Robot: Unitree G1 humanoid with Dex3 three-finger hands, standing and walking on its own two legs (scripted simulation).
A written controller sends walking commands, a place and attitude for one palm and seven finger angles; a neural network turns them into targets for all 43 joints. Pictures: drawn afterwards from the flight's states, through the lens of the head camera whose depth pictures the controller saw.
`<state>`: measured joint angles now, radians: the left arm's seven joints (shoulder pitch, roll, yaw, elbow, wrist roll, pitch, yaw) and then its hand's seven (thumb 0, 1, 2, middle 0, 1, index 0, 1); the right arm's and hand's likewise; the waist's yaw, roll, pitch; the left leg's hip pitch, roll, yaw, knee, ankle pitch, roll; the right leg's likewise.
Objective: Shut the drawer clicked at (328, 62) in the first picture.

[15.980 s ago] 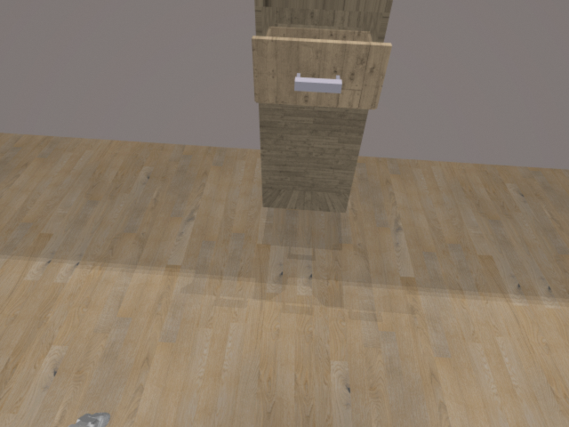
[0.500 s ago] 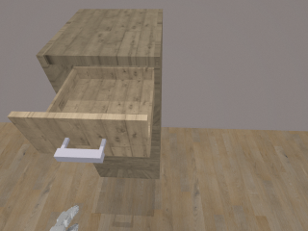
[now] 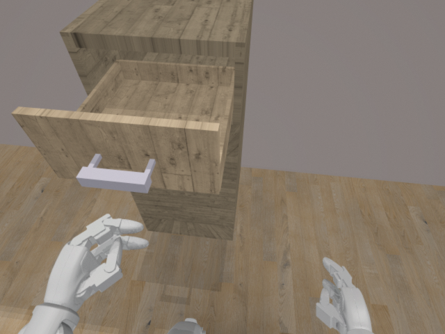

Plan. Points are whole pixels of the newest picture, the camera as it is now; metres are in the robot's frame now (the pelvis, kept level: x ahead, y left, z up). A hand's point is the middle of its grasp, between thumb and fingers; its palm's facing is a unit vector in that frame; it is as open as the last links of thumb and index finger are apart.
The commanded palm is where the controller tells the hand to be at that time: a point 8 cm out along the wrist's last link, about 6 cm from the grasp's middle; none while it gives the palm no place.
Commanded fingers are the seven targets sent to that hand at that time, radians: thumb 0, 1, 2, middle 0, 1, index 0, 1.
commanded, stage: raise the hand and make a fist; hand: left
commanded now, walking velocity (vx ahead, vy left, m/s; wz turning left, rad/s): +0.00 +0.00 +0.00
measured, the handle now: (119, 170) +0.37 +0.23 +0.09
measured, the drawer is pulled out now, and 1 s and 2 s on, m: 0.24 0.24 0.24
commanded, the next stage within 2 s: bring the fist close to the handle in 1.26 s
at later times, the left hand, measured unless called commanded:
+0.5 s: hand (90, 248) +0.20 +0.20 +0.13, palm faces -0.02 -1.00 -0.07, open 3.1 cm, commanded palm +0.16 +0.26 +0.15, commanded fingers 0.00 0.90 0.90 -1.36 -1.56 -1.36 -1.56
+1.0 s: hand (70, 230) +0.20 +0.20 +0.19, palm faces +0.00 -0.99 -0.12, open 3.3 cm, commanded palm +0.16 +0.26 +0.19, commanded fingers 0.00 0.90 0.90 -1.40 -1.60 -1.40 -1.60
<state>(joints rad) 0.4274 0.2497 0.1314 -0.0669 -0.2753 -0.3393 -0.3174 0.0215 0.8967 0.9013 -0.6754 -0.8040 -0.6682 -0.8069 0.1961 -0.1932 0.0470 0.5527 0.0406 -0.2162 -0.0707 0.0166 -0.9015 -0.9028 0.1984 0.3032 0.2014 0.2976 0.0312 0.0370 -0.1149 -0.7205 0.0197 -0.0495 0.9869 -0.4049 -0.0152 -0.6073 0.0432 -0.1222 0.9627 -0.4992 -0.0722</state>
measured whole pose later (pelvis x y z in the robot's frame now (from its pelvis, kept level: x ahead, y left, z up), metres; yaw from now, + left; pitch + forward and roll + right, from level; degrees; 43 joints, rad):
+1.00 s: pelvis +0.02 +0.02 +0.04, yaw -1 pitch -1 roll -1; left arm 0.51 0.28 0.20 -0.44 -0.30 0.00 -0.24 0.02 0.89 0.90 -1.40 -1.59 -1.40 -1.60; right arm 0.23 -0.23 0.07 0.61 0.07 -0.31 -0.07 0.02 -0.90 -0.90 0.20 0.30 0.20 0.30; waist 0.05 0.06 -0.08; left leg -0.34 -0.01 0.00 0.65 -0.30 0.02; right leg -0.24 0.02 -0.07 0.63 -0.38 -0.03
